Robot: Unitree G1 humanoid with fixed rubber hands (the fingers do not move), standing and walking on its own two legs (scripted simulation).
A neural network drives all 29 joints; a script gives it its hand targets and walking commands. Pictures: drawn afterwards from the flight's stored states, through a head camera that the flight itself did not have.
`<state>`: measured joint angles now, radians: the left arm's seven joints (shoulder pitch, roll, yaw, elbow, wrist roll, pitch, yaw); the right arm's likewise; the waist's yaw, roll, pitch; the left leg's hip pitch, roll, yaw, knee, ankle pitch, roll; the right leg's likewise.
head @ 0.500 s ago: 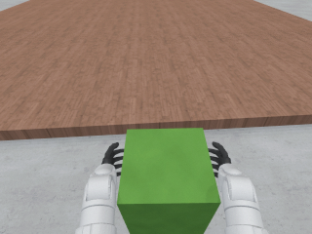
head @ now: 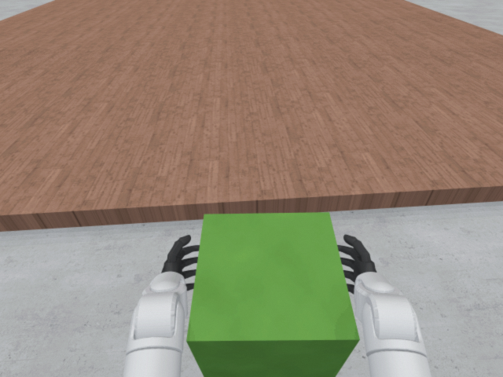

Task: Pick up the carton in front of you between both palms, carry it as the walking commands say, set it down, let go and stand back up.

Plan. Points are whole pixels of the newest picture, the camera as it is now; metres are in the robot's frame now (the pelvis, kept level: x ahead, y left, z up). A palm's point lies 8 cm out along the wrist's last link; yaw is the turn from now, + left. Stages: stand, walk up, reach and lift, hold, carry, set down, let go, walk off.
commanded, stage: carry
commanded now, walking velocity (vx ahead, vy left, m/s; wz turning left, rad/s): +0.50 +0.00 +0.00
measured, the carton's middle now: (267, 303) +0.28 +0.00 -0.02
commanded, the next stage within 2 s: none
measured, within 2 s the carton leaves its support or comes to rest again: neither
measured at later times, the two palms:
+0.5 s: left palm (201, 197) +0.46 +0.13 +0.07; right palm (353, 204) +0.44 -0.17 +0.07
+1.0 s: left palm (208, 127) +0.78 +0.16 +0.05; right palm (314, 127) +0.78 -0.14 +0.05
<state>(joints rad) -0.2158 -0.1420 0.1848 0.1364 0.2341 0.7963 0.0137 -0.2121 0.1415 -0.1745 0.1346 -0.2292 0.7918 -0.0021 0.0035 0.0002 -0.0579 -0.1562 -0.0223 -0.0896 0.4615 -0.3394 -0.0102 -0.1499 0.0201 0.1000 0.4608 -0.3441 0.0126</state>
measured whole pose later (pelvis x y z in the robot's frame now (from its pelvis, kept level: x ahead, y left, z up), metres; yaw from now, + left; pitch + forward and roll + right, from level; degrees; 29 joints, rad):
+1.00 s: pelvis +0.51 +0.01 -0.03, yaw -1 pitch +3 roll +2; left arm -0.15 -0.13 0.13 -0.35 0.10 1.20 0.09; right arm -0.14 0.13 -0.08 -0.35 -0.12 1.19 -0.09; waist 0.00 -0.04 -0.08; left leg -0.50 0.01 0.28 0.51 -0.09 0.09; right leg 0.05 -0.08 -0.15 0.58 -0.49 0.00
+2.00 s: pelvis +1.17 +0.00 -0.03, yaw -2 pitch +10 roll +0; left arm -0.84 -0.06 0.29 0.02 0.08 1.28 0.15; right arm -0.86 0.01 -0.35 -0.02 -0.08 1.34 -0.14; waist 0.10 0.00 -0.09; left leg -0.84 0.01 0.06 1.56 -0.51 0.09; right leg -0.12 -0.01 -0.07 0.47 -0.50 -0.03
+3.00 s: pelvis +2.38 +0.19 +0.12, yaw +8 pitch +4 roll +1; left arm -0.26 -0.15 0.17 -0.26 0.16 1.14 0.10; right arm -0.31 0.14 -0.17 -0.19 -0.07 1.13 -0.10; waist -0.01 -0.06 -0.05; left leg -0.53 0.03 0.02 1.21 -0.38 -0.01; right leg -0.29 0.13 -0.11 0.36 -0.15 -0.18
